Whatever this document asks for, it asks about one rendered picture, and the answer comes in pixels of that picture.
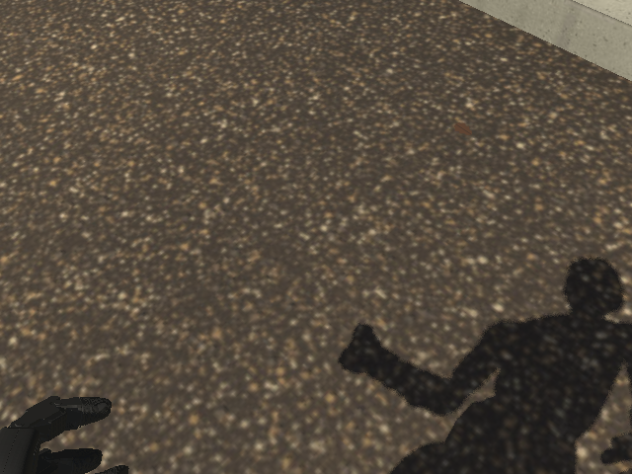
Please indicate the left robot hand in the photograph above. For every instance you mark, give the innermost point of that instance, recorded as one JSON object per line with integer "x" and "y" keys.
{"x": 20, "y": 442}

